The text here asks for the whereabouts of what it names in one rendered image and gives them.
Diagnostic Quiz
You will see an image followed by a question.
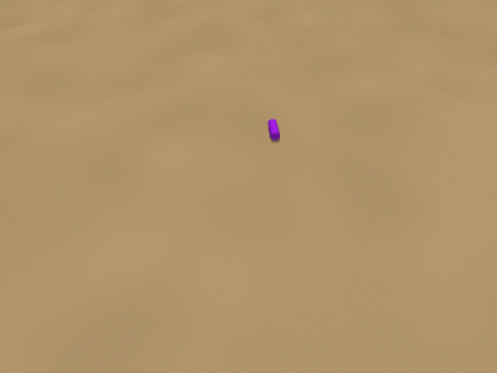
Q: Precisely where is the can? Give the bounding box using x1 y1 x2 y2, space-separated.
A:
268 119 280 140

